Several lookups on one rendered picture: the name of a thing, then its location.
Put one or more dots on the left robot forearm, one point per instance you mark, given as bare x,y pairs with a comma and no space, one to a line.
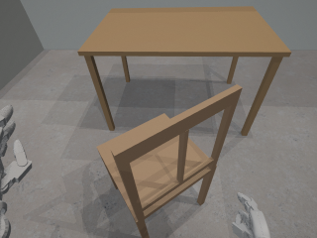
5,226

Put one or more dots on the table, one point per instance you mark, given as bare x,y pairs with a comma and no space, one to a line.
229,31

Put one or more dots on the robot left hand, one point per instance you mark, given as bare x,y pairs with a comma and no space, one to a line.
19,168

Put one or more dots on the chair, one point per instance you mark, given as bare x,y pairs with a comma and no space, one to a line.
155,162

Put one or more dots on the robot right hand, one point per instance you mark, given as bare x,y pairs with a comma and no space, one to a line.
255,223

